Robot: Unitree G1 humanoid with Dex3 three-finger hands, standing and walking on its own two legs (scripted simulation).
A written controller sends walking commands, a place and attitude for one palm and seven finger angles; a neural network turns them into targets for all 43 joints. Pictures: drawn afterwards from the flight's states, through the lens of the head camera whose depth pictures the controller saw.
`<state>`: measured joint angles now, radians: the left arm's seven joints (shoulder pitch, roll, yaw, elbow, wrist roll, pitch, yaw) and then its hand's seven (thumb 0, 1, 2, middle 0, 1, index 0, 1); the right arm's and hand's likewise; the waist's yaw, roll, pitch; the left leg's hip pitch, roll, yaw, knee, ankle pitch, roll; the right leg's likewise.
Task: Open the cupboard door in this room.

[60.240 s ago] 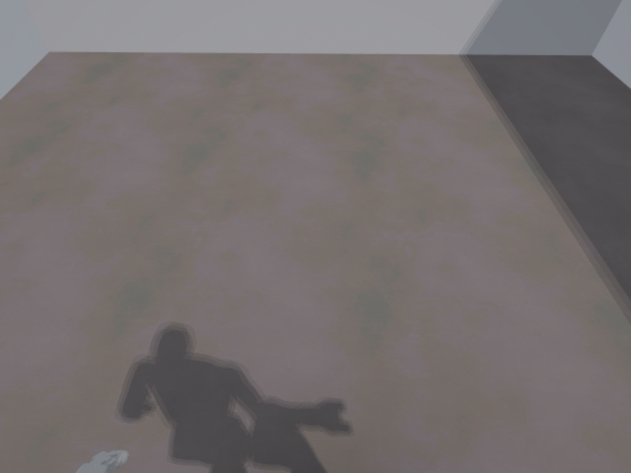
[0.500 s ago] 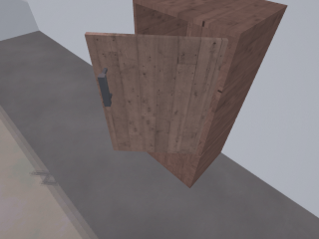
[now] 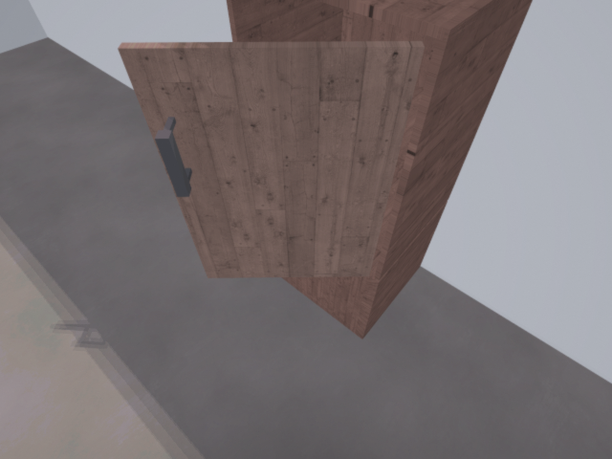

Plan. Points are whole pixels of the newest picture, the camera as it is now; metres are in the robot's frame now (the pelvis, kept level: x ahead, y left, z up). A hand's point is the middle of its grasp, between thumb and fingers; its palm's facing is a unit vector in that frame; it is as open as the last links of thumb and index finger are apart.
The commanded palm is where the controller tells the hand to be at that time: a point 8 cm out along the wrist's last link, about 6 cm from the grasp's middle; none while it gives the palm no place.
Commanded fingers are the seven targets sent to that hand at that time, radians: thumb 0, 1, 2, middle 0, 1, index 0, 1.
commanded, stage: come to a stop and stand still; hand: left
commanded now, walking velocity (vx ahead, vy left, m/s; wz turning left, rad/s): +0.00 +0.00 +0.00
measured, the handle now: (177, 157) +0.55 +0.25 +0.07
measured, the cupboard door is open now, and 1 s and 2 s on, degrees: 41 41 41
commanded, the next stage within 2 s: look again from close up in 0.44 s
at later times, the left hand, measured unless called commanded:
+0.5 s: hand out of the picture -0.03 +0.17 -0.17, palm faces +0.05 -0.98 -0.21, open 7.4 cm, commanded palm none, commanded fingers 0.00 0.90 0.90 -0.20 -0.30 -0.20 -0.30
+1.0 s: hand out of the picture -0.02 +0.18 -0.16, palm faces +0.04 -0.97 -0.22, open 7.3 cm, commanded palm none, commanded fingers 0.00 0.90 0.90 -0.20 -0.30 -0.20 -0.30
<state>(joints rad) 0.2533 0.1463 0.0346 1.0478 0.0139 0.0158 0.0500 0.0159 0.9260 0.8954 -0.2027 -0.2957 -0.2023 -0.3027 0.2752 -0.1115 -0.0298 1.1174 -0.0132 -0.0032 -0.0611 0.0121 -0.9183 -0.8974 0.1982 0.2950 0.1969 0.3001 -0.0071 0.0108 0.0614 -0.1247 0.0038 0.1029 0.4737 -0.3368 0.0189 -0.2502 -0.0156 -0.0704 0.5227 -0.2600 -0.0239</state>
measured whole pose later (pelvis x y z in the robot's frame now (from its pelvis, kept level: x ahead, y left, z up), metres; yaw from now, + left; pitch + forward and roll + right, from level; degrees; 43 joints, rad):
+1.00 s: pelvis -0.02 +0.00 +0.00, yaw +1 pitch -1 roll +1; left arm 0.27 0.14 -0.01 1.11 0.01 -0.02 0.03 0.01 0.92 0.90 -0.20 -0.30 -0.20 -0.30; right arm 0.33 -0.14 0.03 1.11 -0.02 -0.03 -0.02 0.01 -0.92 -0.90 0.20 0.29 0.20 0.30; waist 0.00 0.03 0.03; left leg -0.13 -0.02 0.09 0.41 -0.27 0.03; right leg -0.25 -0.04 -0.08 0.47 -0.21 -0.02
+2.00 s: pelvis -0.02 +0.01 -0.05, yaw +3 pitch +11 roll -2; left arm 0.32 0.28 0.30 0.03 -0.34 -0.31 -0.34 0.01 0.05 0.53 -0.26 -0.84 -0.26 -0.85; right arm 0.30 -0.23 0.03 0.59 0.03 -0.24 -0.05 0.02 -0.90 -0.90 0.20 0.30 0.20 0.30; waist -0.01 0.03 -0.09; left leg -0.63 0.02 0.03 0.93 -0.50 0.03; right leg -0.69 -0.04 -0.13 0.87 -0.37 -0.02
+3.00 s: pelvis -0.01 +0.00 -0.01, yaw +2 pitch +5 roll -1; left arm -0.09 0.41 0.45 0.36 -0.33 -0.13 -0.47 -0.01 -0.50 0.30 -0.30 -1.20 -0.30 -1.20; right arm 0.29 -0.29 0.05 0.60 0.04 -0.22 -0.09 0.02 -0.90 -0.90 0.20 0.30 0.20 0.30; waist 0.01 0.03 -0.04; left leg -0.35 0.01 0.05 0.65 -0.39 0.03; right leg -0.42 -0.02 -0.11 0.61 -0.28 -0.02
